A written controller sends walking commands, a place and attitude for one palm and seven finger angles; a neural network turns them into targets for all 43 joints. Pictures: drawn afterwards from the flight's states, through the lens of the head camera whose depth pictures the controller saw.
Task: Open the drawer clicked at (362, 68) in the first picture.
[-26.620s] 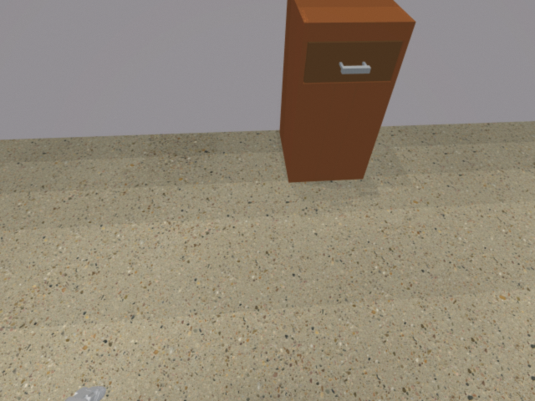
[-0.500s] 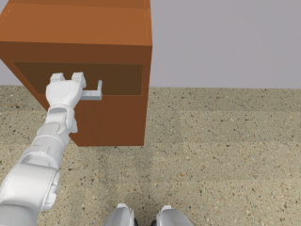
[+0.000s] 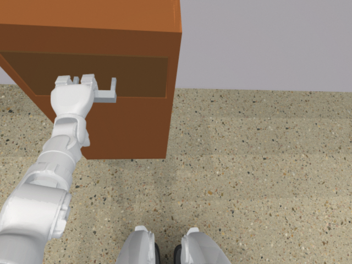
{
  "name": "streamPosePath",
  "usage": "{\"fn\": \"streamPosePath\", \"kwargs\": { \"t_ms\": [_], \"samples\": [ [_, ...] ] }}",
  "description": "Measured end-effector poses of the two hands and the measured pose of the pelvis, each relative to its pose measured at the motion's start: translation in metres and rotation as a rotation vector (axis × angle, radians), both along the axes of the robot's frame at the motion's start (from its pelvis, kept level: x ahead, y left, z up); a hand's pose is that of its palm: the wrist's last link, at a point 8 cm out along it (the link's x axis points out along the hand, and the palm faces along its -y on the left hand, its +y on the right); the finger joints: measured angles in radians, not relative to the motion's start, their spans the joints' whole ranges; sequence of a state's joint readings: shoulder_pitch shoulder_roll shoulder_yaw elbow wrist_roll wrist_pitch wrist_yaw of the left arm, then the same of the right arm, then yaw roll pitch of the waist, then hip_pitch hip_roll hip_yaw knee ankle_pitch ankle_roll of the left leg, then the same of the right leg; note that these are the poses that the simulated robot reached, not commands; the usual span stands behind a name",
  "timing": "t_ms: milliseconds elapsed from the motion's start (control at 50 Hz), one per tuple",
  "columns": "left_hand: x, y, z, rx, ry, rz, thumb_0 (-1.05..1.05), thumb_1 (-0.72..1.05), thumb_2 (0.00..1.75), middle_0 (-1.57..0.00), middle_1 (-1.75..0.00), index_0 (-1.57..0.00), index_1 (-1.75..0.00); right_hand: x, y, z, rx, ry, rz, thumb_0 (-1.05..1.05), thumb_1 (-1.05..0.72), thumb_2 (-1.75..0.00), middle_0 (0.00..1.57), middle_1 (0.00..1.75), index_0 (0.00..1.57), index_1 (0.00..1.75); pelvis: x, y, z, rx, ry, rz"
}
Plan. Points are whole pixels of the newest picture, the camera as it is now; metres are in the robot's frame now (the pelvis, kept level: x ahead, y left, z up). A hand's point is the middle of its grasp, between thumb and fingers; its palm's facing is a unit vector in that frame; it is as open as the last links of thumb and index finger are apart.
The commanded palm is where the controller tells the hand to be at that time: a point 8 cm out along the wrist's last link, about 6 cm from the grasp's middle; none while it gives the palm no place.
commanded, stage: lower the fingers behind the handle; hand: left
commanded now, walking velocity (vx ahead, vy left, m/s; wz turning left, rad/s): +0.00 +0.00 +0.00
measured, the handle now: (93, 88) +0.53 +0.19 -0.01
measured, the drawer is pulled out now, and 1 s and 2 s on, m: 0.00 0.00 0.11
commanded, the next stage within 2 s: close the thumb around the handle in 0.14 s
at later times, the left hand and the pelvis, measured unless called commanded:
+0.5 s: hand (81, 112) +0.48 +0.22 -0.04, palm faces -0.07 -0.06 -1.00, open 11.9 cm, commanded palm +0.46 +0.19 +0.02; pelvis +0.01 +0.01 +0.01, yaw +0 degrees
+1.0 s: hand (80, 113) +0.47 +0.22 -0.03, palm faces -0.06 -0.06 -1.00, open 5.6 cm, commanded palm +0.46 +0.19 +0.02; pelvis +0.02 +0.01 +0.01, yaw +0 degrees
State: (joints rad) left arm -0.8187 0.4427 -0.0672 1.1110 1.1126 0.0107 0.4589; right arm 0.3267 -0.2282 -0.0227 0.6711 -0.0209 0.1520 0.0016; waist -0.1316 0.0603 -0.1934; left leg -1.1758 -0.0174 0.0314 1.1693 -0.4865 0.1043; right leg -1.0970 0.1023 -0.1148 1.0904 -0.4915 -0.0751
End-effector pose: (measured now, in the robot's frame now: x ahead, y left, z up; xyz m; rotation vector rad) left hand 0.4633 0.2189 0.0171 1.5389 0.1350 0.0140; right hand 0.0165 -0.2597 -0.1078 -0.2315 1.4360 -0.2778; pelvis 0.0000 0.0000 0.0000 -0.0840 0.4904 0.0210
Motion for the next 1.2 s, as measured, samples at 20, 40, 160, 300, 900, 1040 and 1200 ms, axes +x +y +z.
{"fn": "streamPosePath", "kwargs": {
  "t_ms": [20, 40, 160, 300, 900, 1040, 1200],
  "samples": [
    [0.0, 0.0, 0.001, -0.006, 0.008, -0.002, 0.0, -0.48, 0.3, -0.3, -1.2, -0.31, -1.2, 0.0, 0.001, 0.001, 0.0, -0.002, -0.002, 0.0, -0.9, -0.9, 0.2, 0.3, 0.21, 0.3, 0.001, 0.0, 0.001, 0.0, -0.001, -0.001],
    [0.001, 0.0, 0.001, -0.009, 0.016, -0.004, 0.0, -0.48, 0.3, -0.3, -1.2, -0.32, -1.2, 0.0, 0.001, 0.002, 0.0, -0.003, -0.004, 0.0, -0.9, -0.9, 0.2, 0.3, 0.21, 0.3, 0.001, 0.0, 0.002, 0.001, -0.002, -0.002],
    [-0.001, 0.002, 0.003, -0.026, 0.028, -0.039, 0.0, -0.48, 0.3, -0.3, -1.2, -0.32, -1.2, -0.001, 0.002, 0.006, -0.003, 0.0, -0.011, 0.0, -0.9, -0.9, 0.2, 0.3, 0.21, 0.3, 0.007, 0.002, 0.005, 0.0, -0.006, -0.008],
    [-0.003, 0.003, 0.001, -0.028, -0.006, -0.048, 0.0, -0.48, 0.3, -0.29, -1.2, -0.32, -1.2, 0.004, 0.001, 0.005, 0.001, 0.016, -0.006, 0.0, -0.9, -0.9, 0.2, 0.3, 0.21, 0.3, 0.011, 0.004, 0.005, -0.001, -0.004, -0.007],
    [-0.007, 0.002, 0.003, -0.03, -0.017, -0.036, 0.0, 0.73, 0.82, -0.35, -1.32, -0.39, -1.34, 0.024, 0.004, 0.007, 0.015, -0.006, 0.004, 0.0, -0.9, -0.9, 0.2, 0.3, 0.21, 0.3, 0.017, 0.006, 0.009, 0.001, -0.016, -0.009],
    [-0.007, 0.002, 0.004, -0.026, -0.012, -0.03, 0.01, 0.73, 0.81, -0.34, -1.34, -0.38, -1.35, 0.021, 0.004, 0.007, 0.017, 0.001, 0.001, 0.0, -0.9, -0.9, 0.2, 0.3, 0.21, 0.3, 0.016, 0.006, 0.009, 0.001, -0.018, -0.007],
    [-0.012, 0.002, 0.004, -0.041, 0.002, -0.027, 0.01, 0.74, 0.79, -0.33, -1.35, -0.39, -1.35, 0.02, 0.005, 0.011, 0.021, -0.01, -0.016, 0.0, -0.9, -0.9, 0.2, 0.3, 0.21, 0.3, 0.017, 0.007, 0.013, 0.003, -0.027, -0.019]
  ]
}}
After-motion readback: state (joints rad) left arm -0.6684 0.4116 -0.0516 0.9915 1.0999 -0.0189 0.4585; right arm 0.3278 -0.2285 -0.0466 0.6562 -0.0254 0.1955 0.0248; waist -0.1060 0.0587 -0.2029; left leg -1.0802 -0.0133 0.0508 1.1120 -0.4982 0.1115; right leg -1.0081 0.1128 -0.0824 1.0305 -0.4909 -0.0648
